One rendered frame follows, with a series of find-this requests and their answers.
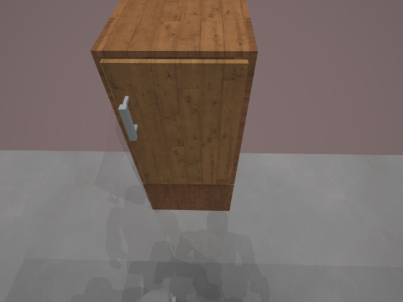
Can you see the robot left thigh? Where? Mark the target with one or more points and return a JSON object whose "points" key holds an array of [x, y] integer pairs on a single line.
{"points": [[158, 295]]}

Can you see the handle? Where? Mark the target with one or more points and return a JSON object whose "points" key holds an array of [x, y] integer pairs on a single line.
{"points": [[127, 120]]}

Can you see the cupboard door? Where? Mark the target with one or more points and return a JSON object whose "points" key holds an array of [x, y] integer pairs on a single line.
{"points": [[187, 111]]}

